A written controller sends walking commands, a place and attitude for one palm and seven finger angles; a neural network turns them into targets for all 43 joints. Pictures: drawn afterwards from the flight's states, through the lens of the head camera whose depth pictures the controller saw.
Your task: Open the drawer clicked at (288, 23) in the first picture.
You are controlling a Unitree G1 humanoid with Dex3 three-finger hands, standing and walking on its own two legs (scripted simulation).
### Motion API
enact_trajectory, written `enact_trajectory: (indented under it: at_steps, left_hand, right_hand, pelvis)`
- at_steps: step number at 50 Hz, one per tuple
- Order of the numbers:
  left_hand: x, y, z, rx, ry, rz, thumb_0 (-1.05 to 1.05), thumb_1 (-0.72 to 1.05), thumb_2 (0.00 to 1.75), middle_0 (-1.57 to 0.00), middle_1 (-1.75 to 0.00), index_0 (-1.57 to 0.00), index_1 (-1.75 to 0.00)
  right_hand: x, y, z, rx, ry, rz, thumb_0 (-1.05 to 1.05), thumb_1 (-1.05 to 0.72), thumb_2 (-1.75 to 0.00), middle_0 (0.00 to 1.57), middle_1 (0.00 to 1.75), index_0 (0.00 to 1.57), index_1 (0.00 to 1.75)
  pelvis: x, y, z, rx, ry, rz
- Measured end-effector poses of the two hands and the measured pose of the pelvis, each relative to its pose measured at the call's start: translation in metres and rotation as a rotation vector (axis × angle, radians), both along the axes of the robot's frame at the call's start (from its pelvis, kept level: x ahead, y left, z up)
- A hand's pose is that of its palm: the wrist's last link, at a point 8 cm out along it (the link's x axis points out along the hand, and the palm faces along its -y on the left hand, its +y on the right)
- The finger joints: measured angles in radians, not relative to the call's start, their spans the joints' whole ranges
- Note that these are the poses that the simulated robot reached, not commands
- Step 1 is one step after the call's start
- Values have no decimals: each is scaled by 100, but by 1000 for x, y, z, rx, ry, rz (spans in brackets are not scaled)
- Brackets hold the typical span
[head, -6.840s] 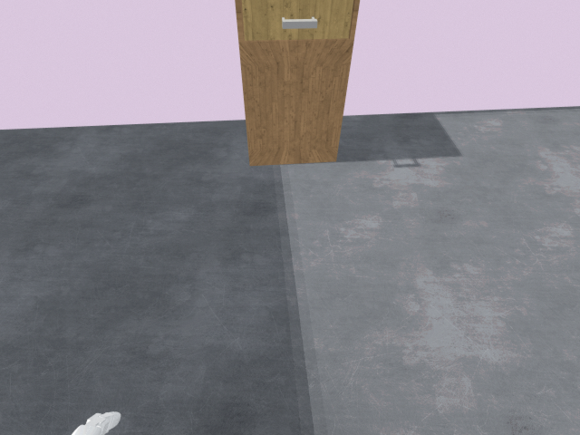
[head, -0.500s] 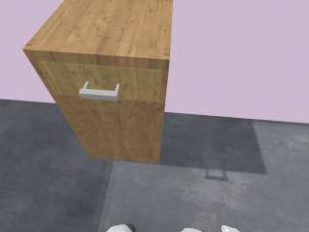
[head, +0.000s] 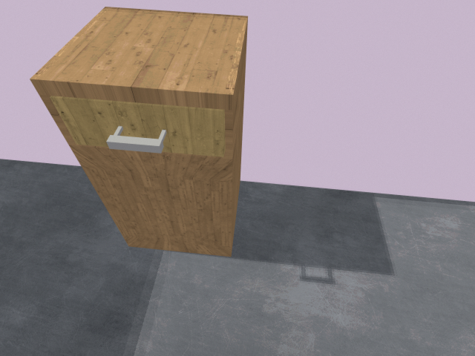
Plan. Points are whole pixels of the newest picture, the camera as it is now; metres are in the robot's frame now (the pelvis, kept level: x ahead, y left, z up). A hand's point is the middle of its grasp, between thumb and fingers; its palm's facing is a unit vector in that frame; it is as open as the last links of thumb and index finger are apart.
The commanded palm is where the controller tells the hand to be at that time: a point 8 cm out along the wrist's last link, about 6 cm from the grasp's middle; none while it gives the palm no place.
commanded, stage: come to a stop and stand still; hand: left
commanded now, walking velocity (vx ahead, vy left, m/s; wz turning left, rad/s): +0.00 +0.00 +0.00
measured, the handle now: (138, 137) +0.61 +0.29 -0.03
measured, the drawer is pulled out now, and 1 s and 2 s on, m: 0.00 0.00 0.00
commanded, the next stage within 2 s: look again from close up in 0.12 s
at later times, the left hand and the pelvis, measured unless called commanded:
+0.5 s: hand out of the picture -0.02 +0.20 -0.17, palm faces +0.03 -0.98 -0.19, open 7.4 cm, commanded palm none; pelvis -0.02 +0.03 +0.00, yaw +0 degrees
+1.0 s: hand out of the picture -0.03 +0.20 -0.18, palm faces +0.05 -0.99 -0.15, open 7.4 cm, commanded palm none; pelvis +0.00 +0.04 -0.01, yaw -1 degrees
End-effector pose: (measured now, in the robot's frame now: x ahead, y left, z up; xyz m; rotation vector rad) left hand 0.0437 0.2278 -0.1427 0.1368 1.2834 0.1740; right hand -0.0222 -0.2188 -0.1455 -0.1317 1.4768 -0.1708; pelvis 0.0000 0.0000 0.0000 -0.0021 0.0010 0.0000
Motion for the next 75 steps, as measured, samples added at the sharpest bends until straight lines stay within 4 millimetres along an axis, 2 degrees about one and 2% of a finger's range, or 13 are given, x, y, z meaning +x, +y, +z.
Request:
enact_trajectory:
  at_steps: [12, 19, 29, 34, 43, 49, 53, 57, 60, 63, 70, 73, 75]
  left_hand:
    - [-54, -4, 4, -1, 116, 9, 0, 92, 89, -20, -30, -20, -30]
    - [-78, 6, -3, -9, 131, -1, 1, 91, 89, -20, -30, -20, -30]
    - [-67, 25, 0, -13, 78, -9, 1, 91, 89, -19, -30, -20, -30]
    - [-66, 30, 1, -11, 80, -9, 1, 91, 89, -19, -30, -20, -30]
    - [-73, 23, -2, -36, 124, -2, 1, 91, 89, -19, -30, -20, -30]
    - [-75, 18, -7, -54, 149, 16, 1, 91, 89, -19, -30, -20, -30]
    - [-73, 20, -11, -60, 163, 45, 1, 90, 89, -20, -30, -20, -30]
    - [-69, 29, -16, -67, 181, 74, 1, 90, 89, -20, -30, -20, -30]
    - [-60, 37, -18, -68, 209, 63, 1, 90, 89, -20, -30, -20, -30]
    - [-34, 46, -13, -51, 201, 34, 1, 91, 89, -19, -30, -20, -30]
    - [71, 63, 3, 32, 23, -13, 2, 93, 89, -19, -30, -20, -30]
    - [113, 60, 9, 66, -68, -29, 2, 93, 89, -19, -30, -20, -30]
    - [132, 56, 11, 88, -120, -33, 1, 92, 89, -19, -30, -20, -30]
  right_hand:
    - [-3, 18, -4, 50, -34, 8, 1, -92, -90, 20, 30, 20, 30]
    - [-6, 22, -9, 27, -100, 12, 1, -92, -90, 19, 30, 20, 30]
    - [-18, 55, -6, 66, -103, 26, 0, -91, -90, 19, 30, 20, 30]
    - [-22, 64, -6, 78, -87, 25, 0, -91, -90, 19, 30, 20, 30]
    - [-22, 62, -5, 62, -55, 22, 0, -91, -90, 19, 30, 20, 30]
    - [-17, 54, -8, 48, -24, 28, 0, -91, -90, 19, 30, 20, 30]
    - [-9, 51, -9, 34, -3, 39, 0, -91, -90, 19, 30, 20, 30]
    - [9, 55, -6, 10, -1, 50, 0, -91, -90, 19, 29, 20, 30]
    - [23, 61, -3, -2, -31, 42, 0, -91, -90, 19, 29, 20, 30]
    - [28, 68, -3, 1, -40, 24, 0, -91, -90, 19, 29, 20, 30]
    - [26, 81, -6, 68, 56, 7, 0, -91, -90, 19, 30, 20, 30]
    - [33, 76, -13, 91, 93, -1, 0, -91, -90, 20, 30, 20, 30]
    - [45, 66, -21, 98, 100, -8, 0, -91, -90, 20, 30, 20, 30]
  pelvis:
    - [-7, 2, 4, -5, -19, -11]
    - [-18, 20, -4, -16, -25, -1]
    - [-19, 36, -1, 5, -28, -8]
    - [-18, 40, 0, 8, -26, -9]
    - [-12, 42, 0, 9, -20, -11]
    - [0, 42, -5, 6, -14, -11]
    - [11, 45, -9, -6, -1, 0]
    - [25, 52, -11, -8, 9, 10]
    - [38, 58, -12, -1, 11, -2]
    - [49, 62, -9, -6, 7, 1]
    - [74, 56, -6, 11, 3, 15]
    - [87, 48, -9, 26, -4, 17]
    - [97, 42, -15, 39, -11, 20]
